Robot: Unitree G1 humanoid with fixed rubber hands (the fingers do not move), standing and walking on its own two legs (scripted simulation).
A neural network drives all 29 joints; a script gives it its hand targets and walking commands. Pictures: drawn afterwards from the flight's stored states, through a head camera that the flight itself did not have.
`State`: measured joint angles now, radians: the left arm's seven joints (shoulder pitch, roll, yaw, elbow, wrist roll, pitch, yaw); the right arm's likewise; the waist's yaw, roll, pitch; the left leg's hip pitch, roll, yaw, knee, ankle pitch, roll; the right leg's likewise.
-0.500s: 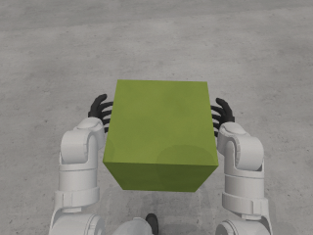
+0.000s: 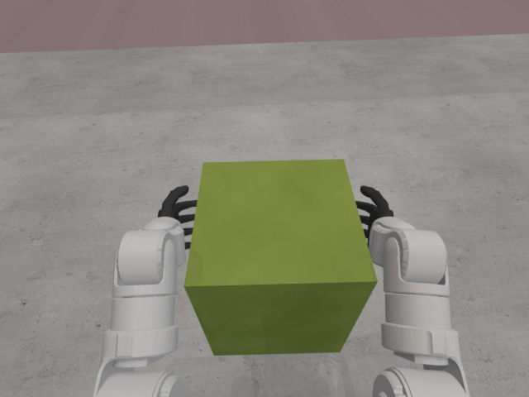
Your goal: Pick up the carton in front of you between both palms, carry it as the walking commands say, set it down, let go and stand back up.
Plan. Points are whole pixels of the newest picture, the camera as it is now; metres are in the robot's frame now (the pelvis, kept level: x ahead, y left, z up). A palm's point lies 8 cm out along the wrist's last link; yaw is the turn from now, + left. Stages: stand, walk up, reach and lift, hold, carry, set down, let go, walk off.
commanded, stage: carry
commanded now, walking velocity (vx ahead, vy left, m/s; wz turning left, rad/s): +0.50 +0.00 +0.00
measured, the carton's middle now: (275, 262) +0.33 +0.00 +0.03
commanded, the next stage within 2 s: none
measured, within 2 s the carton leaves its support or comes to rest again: neither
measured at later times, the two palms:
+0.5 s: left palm (196, 135) +0.58 +0.16 +0.08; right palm (348, 146) +0.56 -0.14 +0.08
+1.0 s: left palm (228, 66) +0.86 +0.12 +0.08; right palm (346, 72) +0.86 -0.18 +0.08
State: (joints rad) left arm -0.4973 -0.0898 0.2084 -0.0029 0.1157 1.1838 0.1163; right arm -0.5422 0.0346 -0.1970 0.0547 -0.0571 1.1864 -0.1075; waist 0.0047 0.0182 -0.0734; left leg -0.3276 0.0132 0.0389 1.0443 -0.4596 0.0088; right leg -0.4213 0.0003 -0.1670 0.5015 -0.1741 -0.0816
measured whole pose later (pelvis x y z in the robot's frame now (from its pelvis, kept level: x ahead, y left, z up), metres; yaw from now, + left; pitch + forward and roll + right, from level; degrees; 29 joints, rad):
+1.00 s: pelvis +0.59 -0.03 +0.01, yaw +0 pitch +4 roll +0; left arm -0.17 -0.14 0.11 -0.30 0.11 1.19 0.08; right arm -0.16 0.14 -0.12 -0.33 -0.12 1.22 -0.09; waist 0.02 0.03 -0.04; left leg -0.38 0.05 0.08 0.91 -0.47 -0.02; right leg -0.35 -0.05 -0.24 0.40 -0.12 -0.06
